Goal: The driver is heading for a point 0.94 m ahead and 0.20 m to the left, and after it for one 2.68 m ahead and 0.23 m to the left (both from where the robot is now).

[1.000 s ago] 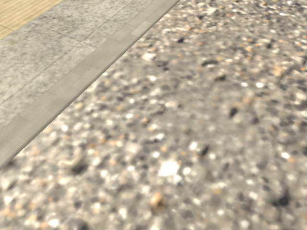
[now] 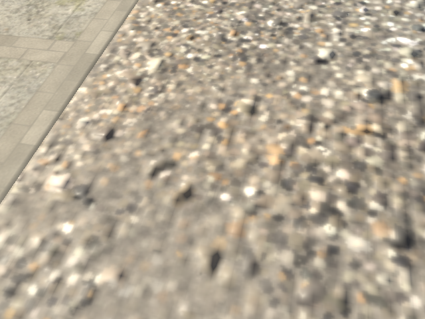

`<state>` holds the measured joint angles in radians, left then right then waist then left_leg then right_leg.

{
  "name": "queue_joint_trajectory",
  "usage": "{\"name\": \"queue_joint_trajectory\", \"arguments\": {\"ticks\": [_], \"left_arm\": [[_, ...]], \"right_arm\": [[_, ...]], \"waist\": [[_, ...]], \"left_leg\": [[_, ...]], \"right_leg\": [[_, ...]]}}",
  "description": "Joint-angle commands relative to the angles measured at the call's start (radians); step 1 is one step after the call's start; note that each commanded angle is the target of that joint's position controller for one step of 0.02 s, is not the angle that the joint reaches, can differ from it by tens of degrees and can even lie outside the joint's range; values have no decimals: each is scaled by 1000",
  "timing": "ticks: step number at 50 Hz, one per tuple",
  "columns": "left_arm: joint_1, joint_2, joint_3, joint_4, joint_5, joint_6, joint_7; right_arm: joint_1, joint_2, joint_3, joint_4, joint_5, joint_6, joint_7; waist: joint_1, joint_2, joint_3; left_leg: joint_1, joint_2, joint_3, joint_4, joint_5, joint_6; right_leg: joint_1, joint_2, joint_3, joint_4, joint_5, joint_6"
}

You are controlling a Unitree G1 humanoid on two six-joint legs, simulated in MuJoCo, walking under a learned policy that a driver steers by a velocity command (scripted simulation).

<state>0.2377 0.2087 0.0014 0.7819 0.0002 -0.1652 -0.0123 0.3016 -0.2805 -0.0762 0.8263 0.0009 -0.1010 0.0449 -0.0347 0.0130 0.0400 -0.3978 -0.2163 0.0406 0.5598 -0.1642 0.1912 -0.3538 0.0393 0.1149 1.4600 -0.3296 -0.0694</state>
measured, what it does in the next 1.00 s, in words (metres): walks ahead, turning left: right foot, then left foot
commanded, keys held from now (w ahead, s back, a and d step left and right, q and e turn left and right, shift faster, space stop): w+q+shift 0.64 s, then w+shift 0.02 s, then w+e+shift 0.34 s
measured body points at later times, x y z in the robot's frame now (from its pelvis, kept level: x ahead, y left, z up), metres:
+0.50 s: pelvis +0.42 -0.03 +0.02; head +0.43 -0.02 +0.47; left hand +0.33 +0.26 -0.09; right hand +0.71 -0.20 -0.05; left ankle +0.39 +0.08 -0.60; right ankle +0.46 -0.17 -0.71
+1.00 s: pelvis +0.76 +0.23 +0.02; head +0.76 +0.23 +0.47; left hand +0.71 +0.52 -0.09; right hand +0.95 +0.03 -0.10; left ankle +0.69 +0.26 -0.71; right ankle +0.92 +0.11 -0.60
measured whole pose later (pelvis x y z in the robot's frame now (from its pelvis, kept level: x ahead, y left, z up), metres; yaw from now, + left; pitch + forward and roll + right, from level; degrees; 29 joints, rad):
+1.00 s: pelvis +0.76 +0.23 +0.02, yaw +35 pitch -1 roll +2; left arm 0.25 0.29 0.04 0.77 -0.06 -0.06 0.00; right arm 0.40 -0.24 -0.07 0.81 -0.02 -0.11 0.04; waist -0.03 -0.05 0.01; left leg -0.09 -0.07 0.17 0.41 -0.30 0.08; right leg -0.72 -0.15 0.11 1.28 -0.15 -0.05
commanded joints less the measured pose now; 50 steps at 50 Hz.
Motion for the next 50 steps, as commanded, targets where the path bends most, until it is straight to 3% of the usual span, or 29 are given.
{"name": "queue_joint_trajectory", "arguments": {"ticks": [1, 3, 6, 8, 11, 13, 14, 15, 16, 17, 18, 19, 20, 21, 23, 27, 32, 35, 37, 38, 39, 40, 41, 42, 43, 44, 46, 48, 50], "left_arm": [[14, 108, 21, -129, 17, -26, 1], [-14, 109, 21, -162, 22, -5, 21], [-227, 69, 4, -263, 53, -6, 33], [-295, 48, 7, -299, 25, -1, 35], [-325, 123, 46, -326, -30, 3, 43], [-240, 183, 82, -314, -45, -11, 43], [-58, 215, 102, -283, -45, -18, 42], [212, 274, 116, -250, -35, -8, 50], [255, 342, 124, -204, 0, -5, 27], [203, 226, 112, -225, 3, 7, 26], [169, 162, 99, -217, -7, 20, 34], [153, 161, 94, -195, 1, 32, 34], [129, 157, 92, -174, 12, 37, 28], [97, 141, 86, -153, 20, 35, 23], [55, 96, 76, -116, -2, 33, 7], [3, 153, 86, -72, 5, 28, 10], [119, 235, 92, -13, 7, 31, 23], [210, 294, 90, 25, 1, 44, 26], [190, 343, 90, 40, -3, 65, 33], [125, 339, 82, 38, -6, 74, 35], [160, 229, 51, 10, 10, 66, 34], [338, 102, 8, -9, -47, 25, 16], [158, 240, 45, -19, -94, 4, 14], [61, 210, 44, -67, -111, 4, 15], [31, 171, 35, -70, -85, 15, 23], [60, 163, 43, -54, -60, 39, 24], [160, 127, 49, -13, -61, 92, 14], [133, 102, 49, -14, -61, 122, 11], [61, 94, 47, -41, -51, 126, 11]], "right_arm": [[-32, -59, -1, -97, 0, -25, -5], [-40, -41, 8, -95, 25, -17, -14], [11, -64, 3, -95, 43, -15, -44], [83, -81, -4, -77, 53, -7, -45], [124, -64, -4, -66, 64, 3, -48], [105, -69, -10, -74, 52, 15, -50], [66, -62, -7, -96, 36, 20, -44], [42, 8, 19, -137, -4, 22, -37], [229, 89, 55, -183, 57, 10, -27], [175, -5, 47, -161, 92, 21, -45], [38, -62, 34, -179, 62, 30, -48], [-43, -61, 31, -198, 33, 35, -46], [-103, -44, 28, -225, 14, 35, -40], [-94, -21, 28, -243, 28, 43, -29], [-88, 4, 31, -261, 53, 66, -21], [-134, -15, 35, -292, 31, 73, -11], [-343, -28, 37, -341, 30, 49, 28], [-373, -39, 30, -363, 34, 32, 41], [-179, -130, -18, -340, 36, 41, 25], [81, -187, -53, -269, 39, 50, 4], [218, -256, -64, -206, 32, 57, -19], [199, -281, -49, -225, -12, 30, -13], [231, -173, -38, -197, -19, 18, -9], [180, -151, -28, -174, -12, 6, -8], [90, -121, -19, -163, -7, -6, -5], [18, -65, -6, -161, -19, -18, -1], [-34, -4, 4, -139, -21, -32, 6], [-46, -12, -1, -109, -11, -41, 4], [-46, -24, -4, -93, -21, -45, -9]], "waist": [[107, -168, -14], [129, -118, 43], [47, -45, 77], [-14, 16, 23], [-34, 86, -9], [33, 101, -74], [132, 104, -197], [229, 27, -403], [110, -485, -565], [145, -400, -410], [178, -247, -232], [168, -58, -137], [146, -3, -59], [100, -43, -28], [59, -90, 2], [18, -70, 64], [99, -5, 127], [68, -76, 80], [-94, -164, -41], [-248, -160, -142], [-219, 26, -251], [-87, 260, -518], [-177, 94, -452], [-132, 59, -220], [-64, -68, -105], [-5, -49, -54], [63, 21, -29], [74, 19, 27], [63, 20, 73]], "left_leg": [[182, 298, -680, -403, -271, 181], [-16, 236, -553, -400, -177, 162], [-227, 138, -402, -382, 30, 110], [-223, 125, -414, -342, 4, 59], [27, 163, -523, -229, -49, 27], [171, 181, -537, -37, 183, -11], [158, 168, -491, 178, 299, -44], [-11, 141, -392, 519, 140, -69], [-365, 77, -296, 813, -419, -105], [-528, 204, -243, 930, -322, -103], [-584, 227, -194, 949, -234, -103], [-546, 265, -162, 926, -179, -106], [-513, 294, -155, 880, -142, -103], [-469, 328, -163, 861, -132, -103], [-460, 368, -154, 837, -138, -108], [-468, 382, -138, 714, 67, -143], [-417, 327, 6, 346, 265, -97], [-181, 191, 99, 226, 143, -35], [61, 135, 83, 167, -28, 21], [391, 154, 43, 36, 80, 61], [763, 350, -240, 109, 47, 74], [1000, 622, -823, -87, -290, 225], [868, 583, -819, -247, -449, 157], [676, 569, -677, -287, -409, 121], [491, 545, -564, -313, -315, 82], [355, 506, -444, -320, -239, 53], [203, 459, -259, -359, -128, 11], [141, 436, -107, -399, -3, -36], [128, 390, 25, -422, 129, -74]], "right_leg": [[-359, -96, 73, -71, 49, 11], [-302, -128, 16, -220, 51, 52], [-79, -86, -77, -609, 342, 94], [78, -19, -93, -785, 474, 116], [71, 3, -19, -977, 413, 136], [144, 7, -18, -1036, 311, 98], [338, -58, 6, -992, 278, 50], [675, -251, 183, -909, 72, -26], [970, -521, 808, -1089, -326, -220], [875, -493, 862, -1153, -600, -183], [738, -433, 659, -1155, -451, -126], [592, -389, 485, -1159, -212, -98], [465, -341, 366, -1180, -59, -85], [370, -321, 282, -1201, 2, -77], [283, -296, 148, -1237, 86, -64], [186, -268, -86, -1293, 294, -54], [314, -255, -263, -1316, 472, 12], [377, -294, -291, -1228, 1154, -1], [419, -345, -265, -952, 1472, -51], [284, -320, -275, -682, 1434, -45], [-43, -190, -244, -236, 444, -24], [-316, -14, 17, 75, -203, -29], [-384, -51, 93, 96, -113, -44], [-446, -83, 58, 49, -50, -35], [-424, -145, 43, -22, 20, -20], [-368, -186, 38, -68, 88, -7], [-278, -232, 41, -89, 144, 10], [-322, -249, 37, -122, 179, 26], [-383, -233, 24, -204, 293, 36]]}}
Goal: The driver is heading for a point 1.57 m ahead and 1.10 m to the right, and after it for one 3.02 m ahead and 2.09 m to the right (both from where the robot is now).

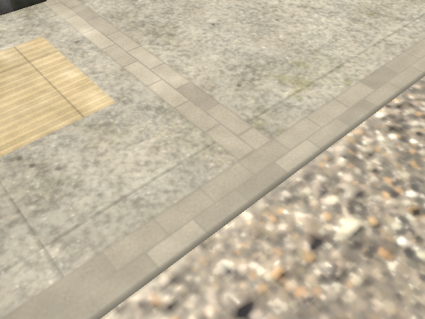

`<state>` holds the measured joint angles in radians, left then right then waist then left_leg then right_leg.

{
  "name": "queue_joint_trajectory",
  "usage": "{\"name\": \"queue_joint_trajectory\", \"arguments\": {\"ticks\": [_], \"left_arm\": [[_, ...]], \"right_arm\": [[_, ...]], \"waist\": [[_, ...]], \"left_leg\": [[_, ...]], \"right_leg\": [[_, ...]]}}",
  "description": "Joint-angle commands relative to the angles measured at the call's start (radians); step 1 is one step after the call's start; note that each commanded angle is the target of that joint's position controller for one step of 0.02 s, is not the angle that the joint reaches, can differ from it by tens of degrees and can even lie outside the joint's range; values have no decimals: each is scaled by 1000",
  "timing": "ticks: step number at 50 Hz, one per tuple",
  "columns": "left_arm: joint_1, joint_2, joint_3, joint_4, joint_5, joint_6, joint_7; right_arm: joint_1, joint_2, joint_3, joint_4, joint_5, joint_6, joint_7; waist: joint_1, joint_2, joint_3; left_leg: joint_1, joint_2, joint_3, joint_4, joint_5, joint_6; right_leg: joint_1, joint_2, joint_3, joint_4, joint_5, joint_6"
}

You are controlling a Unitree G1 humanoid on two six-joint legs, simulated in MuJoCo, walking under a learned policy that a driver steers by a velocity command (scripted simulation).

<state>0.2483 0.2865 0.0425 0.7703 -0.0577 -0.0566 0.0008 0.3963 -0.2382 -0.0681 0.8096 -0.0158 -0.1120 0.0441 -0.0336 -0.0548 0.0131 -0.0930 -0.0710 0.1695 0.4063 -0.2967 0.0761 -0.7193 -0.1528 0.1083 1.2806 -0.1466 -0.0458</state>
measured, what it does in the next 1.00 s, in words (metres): walks ahead, turning right: right foot, then left foot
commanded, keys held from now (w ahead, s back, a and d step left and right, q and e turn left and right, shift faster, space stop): w+e+shift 0.72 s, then e+shift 0.28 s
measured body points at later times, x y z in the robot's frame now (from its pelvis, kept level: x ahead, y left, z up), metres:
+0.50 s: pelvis +0.44 -0.08 +0.00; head +0.45 -0.10 +0.45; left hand +0.55 +0.15 -0.12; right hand +0.60 -0.38 -0.03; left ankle +0.65 +0.07 -0.65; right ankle +0.40 -0.11 -0.73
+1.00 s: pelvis +0.81 -0.21 +0.00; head +0.83 -0.26 +0.44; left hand +1.16 -0.28 -0.05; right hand +0.56 -0.40 -0.13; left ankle +0.84 -0.06 -0.74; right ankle +0.84 -0.42 -0.68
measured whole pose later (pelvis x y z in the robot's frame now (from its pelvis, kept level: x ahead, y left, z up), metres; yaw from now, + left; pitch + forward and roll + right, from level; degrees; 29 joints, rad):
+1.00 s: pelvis +0.81 -0.21 +0.00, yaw -54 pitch +1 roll +3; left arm 0.01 0.34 0.07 0.54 -0.02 -0.02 -0.05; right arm 0.33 -0.32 -0.08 0.82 0.01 -0.07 -0.03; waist -0.10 -0.05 0.11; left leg -0.02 -0.02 0.19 0.35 -0.34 0.00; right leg -0.74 -0.06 -0.03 0.81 -0.03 -0.02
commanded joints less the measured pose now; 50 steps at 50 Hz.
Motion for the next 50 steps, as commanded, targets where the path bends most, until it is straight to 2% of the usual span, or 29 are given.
{"name": "queue_joint_trajectory", "arguments": {"ticks": [1, 2, 6, 7, 9, 11, 12, 13, 14, 15, 16, 17, 18, 21, 24, 26, 29, 31, 33, 34, 35, 36, 37, 38, 39, 40, 42, 46, 50], "left_arm": [[18, 15, 5, -44, 11, 13, -4], [-2, 25, 9, -46, 12, 11, -6], [-155, 15, -3, -100, 23, -18, -51], [-177, 19, -3, -118, 22, -24, -67], [-128, 62, 18, -132, 8, -23, -82], [143, 152, 61, -95, -3, 12, -73], [397, 243, 104, -30, 7, 34, -57], [492, 239, 106, 20, 4, 54, -35], [363, 211, 78, -7, 51, 35, -45], [278, 143, 54, -68, 72, 6, -49], [283, 104, 53, -82, 64, -14, -54], [222, 107, 51, -91, 57, -31, -62], [147, 111, 51, -113, 52, -46, -65], [59, 99, 43, -142, 42, -48, -33], [93, 80, 37, -125, 24, -37, 6], [110, 100, 46, -109, 19, -21, 14], [145, 102, 56, -86, 5, -15, 18], [133, 95, 61, -83, 6, -11, 23], [60, 90, 57, -114, 37, -6, 11], [43, -1, 22, -154, 74, -7, -3], [235, -77, -8, -203, -5, -19, -10], [199, 20, -2, -168, -36, -8, 6], [65, 91, 13, -181, -2, -1, 6], [-38, 100, 20, -205, 30, 4, 5], [-97, 103, 30, -234, 56, 4, 2], [-88, 98, 36, -245, 45, 14, -7], [-81, 65, 31, -261, 21, 34, -12], [-112, 53, 17, -267, 37, 36, -33], [-154, 92, 39, -249, 44, 37, -71]], "right_arm": [[-143, -66, -10, -73, -9, -35, -16], [-137, -58, -5, -68, -14, -33, -25], [-60, -129, -11, -40, -5, -28, -57], [-59, -157, -15, -38, -3, -20, -64], [-63, -225, -27, -45, -7, 6, -82], [-155, -294, -46, -74, 8, 34, -88], [-232, -286, -45, -102, 16, 31, -75], [-302, -173, -15, -105, 30, 10, -48], [-150, 42, 43, -172, 29, -37, -22], [-138, -20, 54, -231, 45, -79, -9], [-263, -116, 33, -252, 62, -93, -9], [-285, -113, 29, -263, 55, -91, -18], [-267, -98, 32, -252, 31, -77, -27], [-230, -130, 15, -235, 9, -30, -49], [-425, -76, 33, -306, -15, -21, -61], [-506, -35, 39, -338, 0, -20, -57], [-518, -98, 4, -354, 48, -29, -50], [-485, -147, -20, -347, 64, -41, -48], [-180, -214, -63, -286, 69, -50, -54], [74, -259, -67, -248, 57, -37, -65], [77, -329, -70, -225, 4, -43, -42], [-14, -225, -57, -258, 5, -33, -39], [-36, -154, -42, -254, 11, -18, -49], [-69, -144, -35, -232, -3, -6, -51], [-105, -135, -31, -216, -11, -2, -52], [-135, -118, -23, -196, -14, -2, -54], [-164, -84, -12, -150, 12, -2, -52], [-245, -207, -41, -119, 15, 11, -73], [-240, -255, -46, -96, 38, 24, -91]], "waist": [[58, 100, 115], [49, 85, 116], [-5, 31, 154], [0, 41, 152], [50, 120, 60], [222, 227, -72], [344, 204, -168], [379, -1, -96], [126, -388, -96], [105, -295, -248], [133, -83, -150], [59, 133, -61], [7, 185, -16], [-40, 144, 40], [39, 83, 88], [92, 11, 65], [118, -51, 11], [87, -81, -5], [-92, -88, -190], [-176, 27, -383], [-24, 609, -495], [-57, 479, -341], [-93, 301, -191], [-83, 91, -69], [-56, 49, -8], [-15, 84, 17], [22, 149, 35], [49, 127, 10], [40, 132, -39]], "left_leg": [[-180, 219, -49, -278, 304, 32], [-150, 191, -2, -283, 332, 13], [13, 232, 77, -279, 509, -32], [66, 244, 94, -246, 678, -53], [179, 265, 107, -104, 1154, -76], [169, 313, 90, 213, 1524, -51], [23, 296, 53, 512, 1442, -29], [-204, 117, 55, 993, 569, -53], [-633, -51, -132, 1351, -292, -72], [-764, -37, -322, 1357, -237, -8], [-765, 9, -327, 1250, -149, 35], [-732, 50, -323, 1119, -69, 39], [-663, 84, -337, 1031, -32, 18], [-542, 145, -326, 823, 6, -68], [-444, 116, -243, 483, 211, -129], [-329, 61, -204, 263, 335, -149], [-247, 32, -259, 107, 382, -167], [-240, 45, -283, 58, 320, -146], [76, 88, -273, 110, 229, -88], [435, 258, -463, 187, -27, -47], [660, 515, -1146, -89, -473, 155], [554, 498, -1186, -152, -703, 141], [429, 445, -970, -139, -506, 108], [259, 397, -763, -117, -148, 85], [132, 360, -615, -97, 134, 78], [53, 334, -499, -88, 347, 68], [-5, 304, -354, -93, 581, 58], [-78, 293, -163, -153, 702, 68], [-15, 245, -13, -57, 790, -7]], "right_leg": [[-26, -23, 9, -96, 179, 16], [-39, 2, -19, -141, 246, 13], [-41, 43, -159, -441, 389, -26], [-13, 69, -202, -516, 377, -46], [125, 158, -301, -539, 303, -74], [410, 211, -302, -464, 105, -124], [726, 207, -222, -495, 80, -167], [854, 168, -108, -607, 103, -200], [1009, 78, 305, -653, 5, -348], [1049, -58, 720, -933, -436, -430], [937, -65, 754, -1064, -546, -360], [769, -57, 721, -1084, -550, -319], [617, -27, 668, -1064, -468, -319], [394, 93, 434, -1075, -234, -298], [260, 186, 261, -1058, -26, -260], [231, 225, 226, -1030, -35, -208], [361, 190, 324, -965, -129, -175], [498, 152, 373, -868, -31, -152], [507, 180, 310, -527, 257, -88], [307, 213, 226, -168, 46, -65], [-47, 293, 139, 147, -414, -26], [-185, 174, 94, 244, -304, -25], [-201, 152, 53, 255, -245, -19], [-151, 118, 30, 212, -205, -6], [-101, 86, 31, 146, -190, 3], [-48, 57, 30, 103, -211, 14], [-50, 34, -11, 18, -245, 29], [61, 51, -93, -312, 36, 54], [265, 138, -183, -577, 220, 6]]}}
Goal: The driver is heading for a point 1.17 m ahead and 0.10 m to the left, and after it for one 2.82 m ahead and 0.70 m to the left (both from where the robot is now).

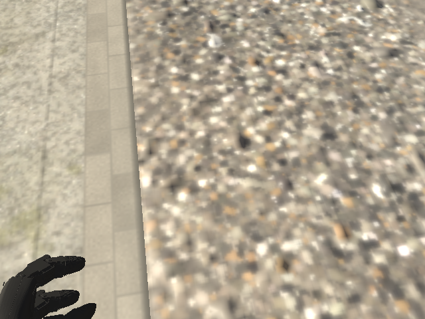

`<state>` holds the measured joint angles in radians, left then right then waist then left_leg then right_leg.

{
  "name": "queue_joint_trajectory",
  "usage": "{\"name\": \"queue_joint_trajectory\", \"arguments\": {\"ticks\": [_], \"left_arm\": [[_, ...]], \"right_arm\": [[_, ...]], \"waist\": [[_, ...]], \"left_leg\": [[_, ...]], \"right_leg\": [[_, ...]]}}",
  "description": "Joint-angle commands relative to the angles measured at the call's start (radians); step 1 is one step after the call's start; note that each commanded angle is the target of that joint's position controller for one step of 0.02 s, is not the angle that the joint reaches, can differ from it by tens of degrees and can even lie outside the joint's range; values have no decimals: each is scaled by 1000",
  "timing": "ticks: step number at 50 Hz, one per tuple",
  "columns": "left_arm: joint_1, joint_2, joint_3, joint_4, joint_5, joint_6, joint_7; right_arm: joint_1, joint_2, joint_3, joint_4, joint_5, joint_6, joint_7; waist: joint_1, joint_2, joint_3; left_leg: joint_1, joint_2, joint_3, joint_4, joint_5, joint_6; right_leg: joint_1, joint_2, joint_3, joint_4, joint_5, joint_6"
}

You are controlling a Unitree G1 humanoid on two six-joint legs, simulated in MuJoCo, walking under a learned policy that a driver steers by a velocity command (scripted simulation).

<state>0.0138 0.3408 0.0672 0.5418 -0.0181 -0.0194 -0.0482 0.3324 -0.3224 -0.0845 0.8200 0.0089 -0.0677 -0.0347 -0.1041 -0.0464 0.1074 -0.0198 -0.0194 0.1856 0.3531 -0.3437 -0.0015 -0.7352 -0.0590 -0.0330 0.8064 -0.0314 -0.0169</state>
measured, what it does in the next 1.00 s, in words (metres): walks ahead: right foot, then left foot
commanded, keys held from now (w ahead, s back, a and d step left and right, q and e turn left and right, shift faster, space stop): e+shift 0.04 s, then shift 0.18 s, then w+shift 0.32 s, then w+q+shift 0.46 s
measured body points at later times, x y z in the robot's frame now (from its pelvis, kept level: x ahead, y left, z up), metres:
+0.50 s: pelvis +0.21 +0.05 +0.00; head +0.21 +0.05 +0.45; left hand +0.40 +0.28 -0.09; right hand +0.31 -0.25 -0.09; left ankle +0.25 +0.17 -0.73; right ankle +0.22 -0.07 -0.73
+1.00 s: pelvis +0.49 +0.00 -0.01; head +0.53 +0.01 +0.44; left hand +0.72 +0.23 -0.07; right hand +0.48 -0.27 -0.13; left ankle +0.32 +0.13 -0.64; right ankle +0.51 -0.15 -0.73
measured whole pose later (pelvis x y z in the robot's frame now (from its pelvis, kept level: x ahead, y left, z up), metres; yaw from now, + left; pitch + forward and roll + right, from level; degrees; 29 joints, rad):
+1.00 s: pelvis +0.49 +0.00 -0.01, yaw +3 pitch +5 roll -3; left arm 0.06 0.24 0.03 0.60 -0.01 -0.13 -0.02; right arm 0.48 -0.27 -0.02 0.79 0.06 -0.05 -0.02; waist -0.07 0.05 -0.01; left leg -0.34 0.03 -0.13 1.18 -0.44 0.05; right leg -0.37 0.01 -0.01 0.54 -0.26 0.03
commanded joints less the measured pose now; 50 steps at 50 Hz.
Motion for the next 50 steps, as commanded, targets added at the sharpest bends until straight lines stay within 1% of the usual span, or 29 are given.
{"name": "queue_joint_trajectory", "arguments": {"ticks": [1, 3, 4, 5, 6, 7, 8, 9, 11, 12, 16, 21, 23, 25, 26, 27, 28, 29, 31, 36, 39, 42, 44, 45, 46, 47, 48, 49, 50], "left_arm": [[103, 63, 26, -14, 6, 3, -26], [237, 126, 60, 16, 4, 7, -26], [362, 157, 82, 46, 4, 3, -14], [323, 193, 79, 41, -8, 2, 11], [238, 259, 67, -48, 51, -16, 17], [223, 184, 57, -71, 55, -16, 12], [180, 161, 48, -66, 37, -19, 11], [149, 121, 38, -52, 14, -18, 15], [120, 96, 22, -36, 19, -11, 27], [121, 94, 21, -24, 25, -11, 30], [145, 102, 24, -1, 14, -12, 56], [198, 124, 29, 18, 4, -25, 40], [184, 104, 21, 21, -6, -25, 32], [134, 38, 1, 8, -1, -27, 31], [85, -50, -22, -16, 1, -35, 31], [98, -83, -38, -66, -17, -60, 21], [64, -32, -28, -78, -31, -78, 24], [50, 15, -14, -72, -28, -84, 26], [68, 19, -10, -48, 8, -89, 29], [-28, -37, -19, -48, 11, -105, 19], [-125, -52, -23, -56, -5, -123, 2], [-172, -18, -8, -64, -22, -135, -5], [-70, 41, 21, -46, -31, -140, 5], [107, 91, 43, -6, -29, -139, 20], [378, 157, 64, 39, -23, -124, 41], [484, 226, 74, 84, -2, -106, 34], [446, 127, 54, 76, 10, -100, 35], [412, 70, 40, 90, 6, -97, 46], [383, 43, 29, 108, 17, -90, 51]], "right_arm": [[-177, -187, -34, -108, 21, -17, -14], [-171, -204, -42, -118, 34, -4, -14], [-175, -178, -32, -127, 36, -4, -8], [-71, -44, 7, -131, -19, -3, 11], [61, -43, 30, -157, -33, -14, 25], [-1, -168, 13, -149, -10, -17, 37], [-91, -179, 11, -169, 7, -9, 34], [-121, -153, 15, -161, -4, 7, 19], [-108, -144, 15, -151, -7, 43, 6], [-82, -124, 19, -146, -10, 49, 8], [-139, -33, 52, -161, -12, 36, 28], [-186, -57, 45, -170, 4, 3, 38], [-138, -50, 42, -155, 7, -9, 40], [21, -47, 34, -103, -1, -21, 38], [162, -97, 22, -71, -13, -29, 34], [153, -179, 3, -88, -20, -31, 47], [129, -193, -6, -103, -12, -36, 51], [96, -158, 4, -114, -6, -39, 53], [74, -103, 26, -133, -8, -28, 57], [125, -62, 38, -103, 6, -17, 27], [175, -64, 36, -80, 22, -10, 17], [205, -73, 31, -55, 36, 6, 11], [171, -93, 25, -60, 35, 14, 10], [115, -102, 23, -87, 25, 11, 14], [61, -58, 35, -137, -7, 0, 19], [172, 72, 74, -188, 32, -27, 26], [134, 1, 57, -178, 79, -29, 16], [11, -48, 42, -189, 71, -25, 15], [-32, -45, 39, -189, 50, -15, 19]], "waist": [[129, 134, -149], [198, 134, -206], [269, 75, -241], [176, -189, -243], [87, -302, -459], [171, -90, -589], [161, -6, -476], [131, 90, -364], [79, 64, -271], [63, 40, -281], [96, -62, -265], [128, -81, -197], [91, -76, -169], [11, -27, -148], [-34, 145, -128], [8, 307, -50], [10, 253, -13], [27, 186, 4], [48, 147, -20], [40, 177, -32], [9, 194, -33], [7, 240, -30], [92, 274, -95], [190, 252, -206], [316, 159, -418], [252, -278, -631], [263, -279, -496], [283, -195, -303], [257, -65, -214]], "left_leg": [[-62, 201, -20, 54, 937, 62], [-77, 216, -23, 289, 1068, 54], [-182, 181, -26, 518, 889, 29], [-418, 51, -24, 829, -113, -13], [-660, -76, -194, 1182, -411, -60], [-665, -16, -328, 1206, -270, -44], [-675, 18, -317, 1128, -186, -38], [-670, 62, -303, 1040, -136, -47], [-545, 91, -287, 918, -120, -56], [-487, 94, -264, 851, -102, -56], [-424, 88, -208, 567, 22, -55], [-342, 66, -185, 356, 62, -16], [-256, 51, -153, 267, 70, 13], [-101, 57, -162, 187, 11, 45], [15, 227, -422, 47, -197, 99], [103, 401, -833, -123, -495, 225], [73, 450, -1021, -198, -646, 286], [59, 422, -955, -174, -555, 266], [-22, 314, -774, -164, -366, 237], [-193, 180, -525, -197, 31, 207], [-188, 168, -502, -174, 90, 205], [-158, 184, -552, -121, 131, 202], [-170, 178, -563, 4, 403, 173], [-265, 131, -515, 208, 517, 134], [-466, 89, -454, 530, 397, 107], [-821, -6, -365, 874, -162, 62], [-951, 67, -351, 1033, -151, 61], [-1013, 101, -306, 1083, -69, 63], [-976, 138, -286, 1081, -15, 59]], "right_leg": [[326, 71, -60, -123, 71, -42], [503, 124, -68, -179, -2, -100], [686, 131, -24, -294, 89, -146], [861, -24, 188, -291, 506, -217], [1067, -325, 732, -288, 760, -483], [1038, -329, 751, -382, 504, -475], [914, -274, 652, -402, 355, -414], [770, -217, 555, -406, 283, -346], [526, -156, 435, -433, 303, -300], [454, -125, 397, -455, 214, -289], [369, -64, 368, -564, -408, -256], [337, -107, 402, -565, -589, -217], [292, -98, 384, -521, -637, -194], [169, -36, 310, -361, -641, -139], [-11, 55, 196, -11, -573, -69], [-315, 116, 91, 213, -504, -39], [-423, 41, 142, 337, -434, -47], [-438, 5, 149, 374, -330, -47], [-318, -13, 124, 310, -225, -20], [28, 53, 63, 5, -7, 46], [163, 99, 44, -177, 6, 59], [289, 111, 64, -308, -59, 61], [495, 123, 53, -366, -131, 27], [746, 62, 95, -355, -130, -11], [1119, -110, 231, -282, -234, -65], [1452, -378, 752, -387, -616, -227], [1325, -383, 843, -497, -777, -224], [1184, -343, 670, -510, -645, -193], [1050, -307, 532, -521, -478, -175]]}}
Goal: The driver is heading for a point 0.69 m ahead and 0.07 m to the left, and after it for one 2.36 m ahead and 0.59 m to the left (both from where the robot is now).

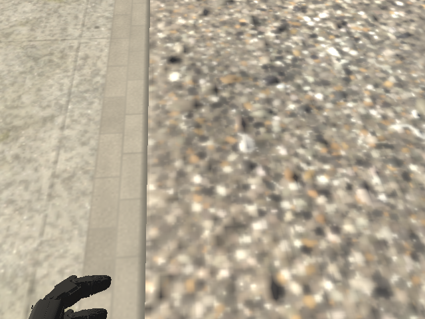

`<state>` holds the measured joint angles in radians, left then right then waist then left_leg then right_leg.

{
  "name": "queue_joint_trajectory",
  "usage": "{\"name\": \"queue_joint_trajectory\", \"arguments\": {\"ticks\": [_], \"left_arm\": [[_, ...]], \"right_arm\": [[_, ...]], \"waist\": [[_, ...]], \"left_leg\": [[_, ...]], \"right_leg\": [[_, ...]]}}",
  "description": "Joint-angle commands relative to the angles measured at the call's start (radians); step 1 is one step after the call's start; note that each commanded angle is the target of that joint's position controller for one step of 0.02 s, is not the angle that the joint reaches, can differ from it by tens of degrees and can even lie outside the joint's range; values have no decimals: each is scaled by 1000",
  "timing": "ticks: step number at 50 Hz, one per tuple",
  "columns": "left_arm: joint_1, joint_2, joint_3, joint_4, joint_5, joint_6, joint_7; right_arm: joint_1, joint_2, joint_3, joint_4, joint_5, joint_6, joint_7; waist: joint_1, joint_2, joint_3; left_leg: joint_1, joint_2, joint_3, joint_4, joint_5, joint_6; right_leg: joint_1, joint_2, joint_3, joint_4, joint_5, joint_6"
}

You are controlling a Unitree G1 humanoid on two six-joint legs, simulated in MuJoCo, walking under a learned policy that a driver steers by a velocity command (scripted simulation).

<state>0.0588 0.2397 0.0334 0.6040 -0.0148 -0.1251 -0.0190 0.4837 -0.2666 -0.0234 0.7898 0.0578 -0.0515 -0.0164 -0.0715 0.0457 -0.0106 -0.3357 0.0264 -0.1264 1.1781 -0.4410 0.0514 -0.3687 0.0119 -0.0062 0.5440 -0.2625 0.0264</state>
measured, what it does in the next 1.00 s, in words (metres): walks ahead: left foot, then right foot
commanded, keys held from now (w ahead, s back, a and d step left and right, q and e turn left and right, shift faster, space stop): w+q+shift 0.30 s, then w+e+shift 0.26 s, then e+shift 0.34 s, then shift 0.04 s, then q+shift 0.06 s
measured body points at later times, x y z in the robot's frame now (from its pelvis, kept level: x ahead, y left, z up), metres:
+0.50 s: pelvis +0.40 +0.12 +0.00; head +0.42 +0.13 +0.44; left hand +0.46 +0.41 -0.11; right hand +0.56 -0.11 -0.12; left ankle +0.40 +0.16 -0.73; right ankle +0.44 -0.06 -0.62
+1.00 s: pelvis +0.75 +0.19 +0.00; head +0.81 +0.19 +0.45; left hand +0.86 +0.48 -0.10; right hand +0.99 -0.05 -0.07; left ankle +0.80 +0.40 -0.64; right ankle +0.84 +0.17 -0.73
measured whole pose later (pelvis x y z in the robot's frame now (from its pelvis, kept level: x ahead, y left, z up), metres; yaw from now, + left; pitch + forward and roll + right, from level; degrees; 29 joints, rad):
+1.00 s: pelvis +0.75 +0.19 +0.00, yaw -1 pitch +1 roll +0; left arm 0.24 0.29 0.06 0.68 0.00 -0.03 -0.01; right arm 0.03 -0.28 -0.03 0.57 -0.02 -0.06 -0.03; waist 0.05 0.01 0.11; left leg -0.65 0.03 -0.19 1.19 -0.39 -0.08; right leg -0.37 0.22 0.09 0.44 -0.05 -0.15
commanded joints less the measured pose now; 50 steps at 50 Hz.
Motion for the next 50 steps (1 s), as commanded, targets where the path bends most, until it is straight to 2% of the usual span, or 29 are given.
{"name": "queue_joint_trajectory", "arguments": {"ticks": [1, 2, 5, 8, 10, 12, 13, 15, 16, 17, 18, 19, 20, 21, 23, 25, 29, 31, 34, 37, 38, 39, 40, 41, 42, 43, 44, 47, 50], "left_arm": [[291, 112, 54, 61, 28, 20, 19], [248, 82, 45, 77, 38, 20, 17], [143, 60, 41, 99, 15, 16, 13], [60, 144, 61, 98, 14, 6, 26], [102, 196, 74, 115, 11, 4, 29], [147, 268, 88, 126, 12, 9, 27], [163, 305, 96, 126, 9, 20, 27], [131, 350, 107, 104, -1, 42, 24], [141, 283, 81, 112, 3, 29, 24], [260, 75, 18, 102, 38, 0, 12], [388, 121, 3, 77, -15, -40, -5], [223, 236, 28, 86, -63, -44, 1], [131, 205, 20, 45, -72, -37, 11], [115, 168, 8, 58, -50, -20, 24], [223, 166, 16, 112, -45, 32, 19], [224, 130, 16, 133, -44, 71, 20], [73, 99, 8, 103, -26, 61, 5], [22, 70, 2, 94, 0, 39, -19], [-7, 66, 8, 71, 2, 22, -63], [306, 184, 66, 120, -17, 55, -65], [524, 258, 99, 168, -17, 80, -47], [586, 242, 92, 199, -12, 101, -15], [419, 254, 69, 137, 61, 77, -8], [312, 304, 82, 44, 86, 62, -11], [238, 274, 90, -13, 43, 67, -16], [175, 236, 81, -22, 1, 68, -19], [141, 212, 73, -31, -14, 65, -16], [105, 192, 72, -36, 5, 76, 2], [197, 169, 56, 18, 16, 86, 34]], "right_arm": [[-221, -78, -23, -173, -15, -23, 8], [-229, -42, -20, -187, -11, -7, 19], [-247, 6, -8, -227, -3, 36, 38], [-286, -32, -7, -256, -24, 34, 57], [-361, -53, -10, -261, -34, 25, 73], [-373, -91, -28, -264, -30, 20, 82], [-337, -126, -45, -261, -20, 23, 81], [-37, -242, -105, -195, -6, 41, 75], [153, -286, -132, -123, -7, 53, 55], [74, -329, -120, -118, -22, 53, 43], [11, -287, -91, -189, -50, 27, 50], [16, -218, -87, -195, -54, 8, 60], [-31, -228, -84, -165, -53, -16, 65], [-119, -194, -72, -160, -62, -38, 66], [-214, -126, -49, -157, -91, -62, 60], [-212, -93, -41, -124, -76, -78, 58], [-196, -96, -46, -101, -85, -93, 24], [-183, -97, -40, -95, -85, -93, -2], [-127, -162, -54, -74, -77, -65, -41], [-228, -224, -81, -113, -62, -16, -63], [-319, -216, -83, -139, -57, -15, -53], [-386, -101, -56, -149, -45, -33, -10], [-166, 64, -15, -188, -62, -49, 21], [-33, -26, -6, -190, -62, -66, 33], [-174, -152, -32, -206, -55, -67, 31], [-261, -158, -42, -230, -59, -55, 17], [-280, -157, -42, -236, -69, -37, 6], [-260, -144, -49, -216, -78, -1, -13], [-252, -105, -34, -195, -81, 9, -36]], "waist": [[185, -124, -6], [139, -157, 51], [56, -162, 133], [12, -124, 155], [45, -41, 163], [35, -59, 120], [2, -108, 73], [-175, -168, -97], [-250, -48, -143], [-72, 369, -131], [-7, 354, -439], [-87, 106, -307], [-42, -26, -98], [10, -110, -53], [94, -58, 20], [105, -30, 76], [60, -36, 150], [40, -67, 141], [24, -21, 89], [193, 100, -79], [319, 76, -138], [345, -174, -82], [84, -432, -115], [72, -258, -398], [109, -42, -321], [62, 95, -159], [31, 115, -105], [7, 37, -44], [57, -18, -157]], "left_leg": [[-623, 115, 25, 218, 116, 2], [-585, 143, 16, 208, 123, 0], [-576, 183, 20, 170, 127, -18], [-463, 177, 66, -40, 338, -26], [-347, 128, 158, -220, 463, 3], [-206, 36, 255, -305, 465, 44], [-141, -15, 295, -302, 396, 63], [245, -94, 311, -337, 280, 129], [600, -61, 180, -442, 371, 178], [734, 76, -126, -486, 447, 231], [836, 299, -672, -806, -108, 378], [687, 296, -690, -921, -263, 312], [474, 295, -614, -964, -218, 278], [320, 282, -511, -942, -117, 246], [89, 228, -293, -939, 15, 203], [30, 183, -102, -983, 137, 149], [83, 78, 214, -1044, 591, 36], [98, 44, 313, -1023, 796, -28], [266, 70, 350, -907, 1055, -71], [311, 116, 334, -551, 1400, -96], [187, 112, 310, -266, 1289, -97], [50, -64, 309, 177, 293, -121], [-334, -180, 110, 518, -281, -150], [-348, -161, -68, 570, -188, -111], [-329, -130, -63, 437, -99, -69], [-351, -90, -46, 319, -44, -63], [-323, -63, -54, 239, -11, -73], [-217, -8, -26, 46, 15, -119], [-225, 11, 31, 3, 130, -164]], "right_leg": [[547, -335, 403, -287, -128, -208], [441, -313, 310, -312, -47, -192], [269, -310, 114, -379, 145, -164], [169, -253, -86, -443, 215, -132], [186, -217, -183, -458, 288, -109], [275, -229, -217, -378, 729, -98], [346, -242, -224, -272, 1016, -94], [303, -261, -213, 172, 1320, -91], [48, -193, -181, 543, 877, -52], [-260, 5, -135, 1041, -292, -27], [-390, 2, 127, 1122, -282, -63], [-393, -39, 134, 1076, -175, -90], [-428, -69, 109, 997, -127, -92], [-367, -130, 129, 929, -79, -98], [-249, -194, 153, 857, 13, -92], [-265, -199, 165, 765, 62, -79], [-326, -128, 91, 453, 366, -58], [-226, -76, -32, 254, 548, -54], [-149, 22, -143, 68, 642, -50], [152, 111, -167, 110, 453, -84], [380, 68, -67, 104, 453, -133], [454, -10, 40, -54, 639, -175], [626, -131, 408, 121, 1056, -332], [710, -317, 728, -78, 771, -472], [569, -267, 752, -215, 323, -458], [388, -226, 730, -277, 86, -404], [274, -204, 723, -301, 69, -373], [71, -103, 493, -257, 433, -319], [119, -111, 317, -154, 875, -302]]}}
Velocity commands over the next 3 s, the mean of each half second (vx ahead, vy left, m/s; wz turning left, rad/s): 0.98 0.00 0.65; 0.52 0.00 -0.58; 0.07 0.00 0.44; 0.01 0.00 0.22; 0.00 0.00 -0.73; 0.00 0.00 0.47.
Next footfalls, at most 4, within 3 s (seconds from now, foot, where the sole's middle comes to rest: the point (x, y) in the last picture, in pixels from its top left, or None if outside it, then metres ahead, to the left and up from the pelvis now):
0.32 left None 0.44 0.18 -0.76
0.76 right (151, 202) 0.88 0.18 -0.76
1.46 left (85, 194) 0.93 0.42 -0.76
1.94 right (139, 163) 1.06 0.23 -0.76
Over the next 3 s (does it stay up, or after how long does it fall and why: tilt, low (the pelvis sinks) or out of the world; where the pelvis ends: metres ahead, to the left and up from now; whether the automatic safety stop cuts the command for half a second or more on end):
stays up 1.01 0.34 0.01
